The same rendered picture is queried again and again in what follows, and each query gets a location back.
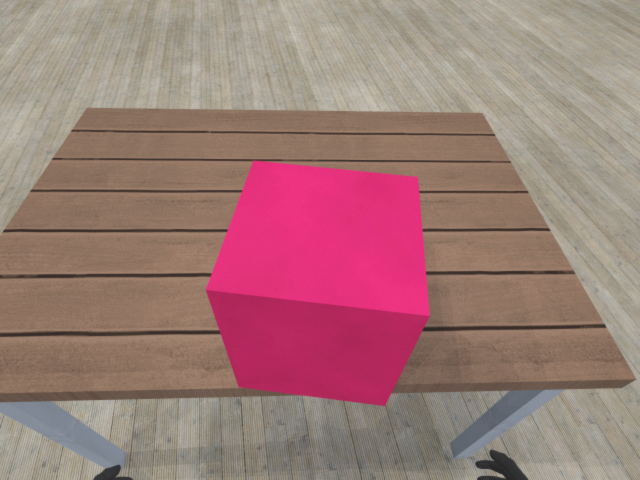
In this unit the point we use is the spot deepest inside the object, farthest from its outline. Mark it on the right robot hand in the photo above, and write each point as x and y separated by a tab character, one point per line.
501	464

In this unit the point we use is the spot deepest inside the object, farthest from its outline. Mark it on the carton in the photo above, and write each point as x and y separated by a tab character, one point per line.
320	286

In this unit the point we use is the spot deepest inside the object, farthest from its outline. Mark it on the table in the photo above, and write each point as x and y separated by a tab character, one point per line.
104	266

